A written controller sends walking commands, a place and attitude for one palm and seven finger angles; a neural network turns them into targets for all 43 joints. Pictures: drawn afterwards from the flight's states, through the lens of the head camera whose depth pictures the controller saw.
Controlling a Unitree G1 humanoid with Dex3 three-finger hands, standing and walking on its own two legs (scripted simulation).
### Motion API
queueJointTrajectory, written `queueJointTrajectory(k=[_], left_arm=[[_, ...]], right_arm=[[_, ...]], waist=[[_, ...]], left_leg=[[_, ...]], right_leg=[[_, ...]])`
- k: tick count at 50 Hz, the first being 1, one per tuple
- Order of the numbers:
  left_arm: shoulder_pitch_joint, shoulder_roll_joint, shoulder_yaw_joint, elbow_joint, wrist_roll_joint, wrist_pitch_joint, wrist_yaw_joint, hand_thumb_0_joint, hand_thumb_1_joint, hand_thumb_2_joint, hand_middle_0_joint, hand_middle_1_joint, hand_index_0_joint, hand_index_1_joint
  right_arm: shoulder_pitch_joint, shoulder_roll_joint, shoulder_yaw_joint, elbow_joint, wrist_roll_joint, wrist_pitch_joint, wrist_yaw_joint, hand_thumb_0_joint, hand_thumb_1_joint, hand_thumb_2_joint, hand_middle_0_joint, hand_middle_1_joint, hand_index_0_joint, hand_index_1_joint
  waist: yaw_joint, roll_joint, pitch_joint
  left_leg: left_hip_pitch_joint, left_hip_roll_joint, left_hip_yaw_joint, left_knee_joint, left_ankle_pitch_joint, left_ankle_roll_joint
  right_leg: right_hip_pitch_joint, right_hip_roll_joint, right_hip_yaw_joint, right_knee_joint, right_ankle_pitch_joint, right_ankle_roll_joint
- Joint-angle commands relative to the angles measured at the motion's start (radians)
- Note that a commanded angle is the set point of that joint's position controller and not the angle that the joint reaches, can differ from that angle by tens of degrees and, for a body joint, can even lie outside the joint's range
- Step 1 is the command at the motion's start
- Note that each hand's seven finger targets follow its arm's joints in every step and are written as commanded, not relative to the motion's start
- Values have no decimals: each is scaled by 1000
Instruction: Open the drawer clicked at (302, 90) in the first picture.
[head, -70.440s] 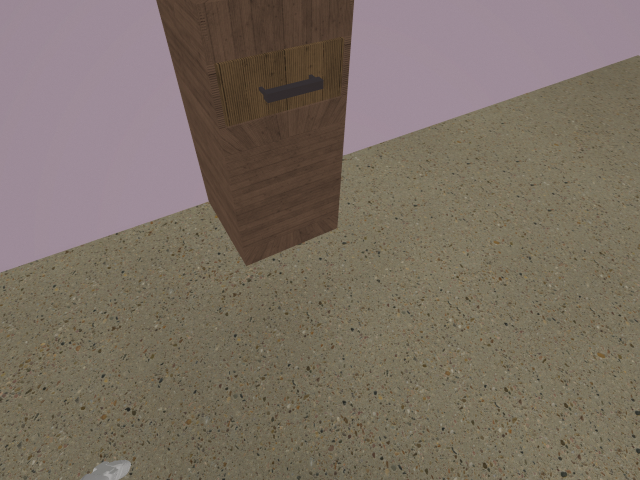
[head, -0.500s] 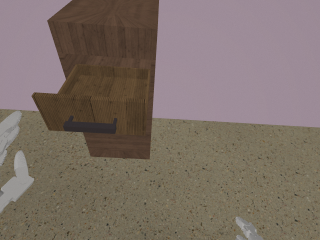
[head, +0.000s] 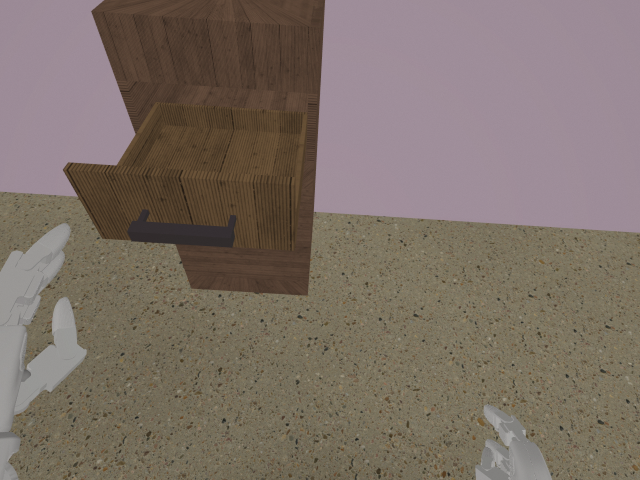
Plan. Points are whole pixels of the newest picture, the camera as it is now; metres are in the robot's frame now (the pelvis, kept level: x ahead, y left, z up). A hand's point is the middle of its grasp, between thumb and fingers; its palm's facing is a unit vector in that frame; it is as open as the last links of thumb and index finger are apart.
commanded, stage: let the arm hang, fingers relaxed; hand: left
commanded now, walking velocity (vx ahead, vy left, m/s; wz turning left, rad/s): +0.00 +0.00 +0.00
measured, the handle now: (185, 225) +0.53 +0.27 -0.05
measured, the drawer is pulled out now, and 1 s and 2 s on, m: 0.30 0.30 0.30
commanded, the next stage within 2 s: look to check the result in 1.06 s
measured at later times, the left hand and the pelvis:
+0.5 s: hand out of the picture -0.06 +0.19 -0.16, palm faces +0.01 -0.97 -0.24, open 7.2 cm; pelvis -0.01 +0.00 +0.01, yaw +0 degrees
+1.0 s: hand out of the picture -0.01 +0.15 -0.17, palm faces +0.01 -0.98 -0.19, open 7.3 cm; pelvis -0.01 -0.01 +0.01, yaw -1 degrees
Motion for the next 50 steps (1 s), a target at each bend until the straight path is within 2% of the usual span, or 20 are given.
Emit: queueJointTrajectory(k=[1,2,3,5,7,9,10,12,13,14,16,17,18,20,25,28,32,40,44,50], left_arm=[[-100,-84,-200,598,45,219,-108,0,900,900,-200,-300,-200,-300],[-135,-75,-208,651,43,218,-111,0,900,900,-200,-300,-200,-300],[-167,-67,-217,710,44,216,-110,0,900,900,-200,-300,-200,-300],[-213,-45,-228,831,43,225,-110,0,900,900,-200,-300,-200,-300],[-258,-38,-240,960,38,235,-109,0,900,900,-200,-300,-200,-300],[-280,-55,-259,1072,30,243,-106,0,900,900,-200,-300,-200,-300],[-275,-57,-264,1126,27,243,-104,0,900,900,-200,-300,-200,-300],[-255,-62,-273,1227,22,235,-104,0,900,900,-200,-300,-200,-300],[-250,-58,-277,1270,22,233,-103,0,900,900,-200,-300,-200,-300],[-243,-71,-279,1309,20,229,-104,0,900,900,-200,-300,-200,-300],[-220,-97,-272,1367,18,224,-102,0,900,900,-200,-300,-200,-300],[-219,-96,-276,1393,17,222,-102,0,900,900,-200,-300,-200,-300],[-218,-98,-277,1414,16,220,-101,0,900,900,-200,-300,-200,-300],[-221,-108,-284,1459,13,219,-102,0,900,900,-200,-300,-200,-300],[-207,-131,-295,1544,9,219,-96,0,900,900,-200,-300,-200,-300],[-185,-136,-297,1575,9,218,-92,0,900,900,-200,-300,-200,-300],[-191,-142,-298,1597,8,222,-89,0,900,900,-200,-300,-200,-300],[-201,-158,-291,1602,12,221,-85,0,900,900,-200,-300,-200,-300],[-198,-172,-287,1602,13,217,-84,0,900,900,-200,-300,-200,-300],[-211,-176,-283,1598,12,214,-84,0,900,900,-200,-300,-200,-300]], right_arm=[[32,-142,-43,22,-5,60,41,0,-900,-900,200,300,200,300],[18,-138,-30,15,-10,72,39,0,-900,-900,200,300,200,300],[15,-129,-24,16,-14,79,37,0,-900,-900,200,300,200,300],[9,-130,-13,28,-20,100,28,0,-900,-900,200,300,200,300],[5,-121,-7,62,-25,124,25,0,-900,-900,200,300,200,300],[3,-106,7,104,-28,133,26,0,-900,-900,200,300,200,300],[1,-102,12,126,-27,135,25,0,-900,-900,200,300,200,300],[14,-92,16,168,-22,139,22,0,-900,-900,200,300,200,300],[28,-87,18,187,-19,143,21,0,-900,-900,200,300,200,300],[48,-74,19,210,-18,144,18,0,-900,-900,200,300,200,300],[83,-55,15,246,-21,147,13,0,-900,-900,200,300,200,300],[100,-48,13,264,-20,147,12,0,-900,-900,200,300,200,300],[117,-49,12,277,-16,149,10,0,-900,-900,200,300,200,300],[143,-46,12,310,-15,148,7,0,-900,-900,200,300,200,300],[189,-28,16,381,-14,150,1,0,-900,-900,200,300,200,300],[203,-21,16,410,-12,150,0,0,-900,-900,200,300,200,300],[216,-9,18,440,-14,152,-2,0,-900,-900,200,300,200,300],[224,26,15,461,-17,150,-2,0,-900,-900,200,300,200,300],[222,37,12,462,-18,147,-4,0,-900,-900,200,300,200,300],[225,44,9,461,-17,144,-6,0,-900,-900,200,300,200,300]], waist=[[-16,36,-121],[-4,-19,-114],[-2,-111,-133],[1,-191,-100],[0,-159,-38],[7,48,27],[15,86,42],[19,147,50],[19,140,59],[16,135,40],[15,172,-2],[14,166,-20],[12,117,-21],[9,73,-13],[7,28,68],[11,6,78],[8,10,114],[10,24,137],[11,53,115],[9,36,111]], left_leg=[[-40,138,-130,-15,252,25],[-66,132,-147,-16,220,33],[-46,115,-138,3,240,25],[-42,72,-119,16,184,11],[-3,57,-109,-12,143,7],[-30,83,-139,-103,164,14],[-48,91,-146,-135,145,15],[-47,83,-136,-174,47,9],[-38,83,-135,-178,19,9],[-27,81,-129,-183,-7,8],[-2,76,-122,-186,-36,8],[12,77,-116,-185,-28,7],[31,87,-120,-181,-2,8],[39,91,-119,-184,13,9],[38,98,-116,-201,40,13],[53,98,-106,-202,44,13],[28,93,-108,-221,-17,11],[4,88,-103,-229,-31,10],[18,87,-99,-220,-7,9],[21,87,-92,-209,31,6]], right_leg=[[-8,-77,76,76,108,5],[11,-79,87,63,96,3],[42,-90,107,42,157,-10],[59,-140,160,-11,198,-39],[7,-150,172,-54,116,-51],[19,-103,146,-51,46,-28],[47,-92,143,-62,34,-19],[70,-90,150,-102,-7,-20],[69,-88,144,-120,-19,-21],[81,-92,148,-136,-28,-24],[104,-94,143,-151,-32,-31],[113,-97,143,-154,-25,-33],[111,-97,130,-159,-15,-33],[105,-102,126,-168,-20,-33],[64,-98,121,-176,-24,-37],[46,-98,123,-183,-43,-38],[32,-94,127,-183,-89,-35],[26,-92,122,-176,-85,-31],[30,-91,123,-169,-61,-32],[41,-95,127,-172,-38,-35]])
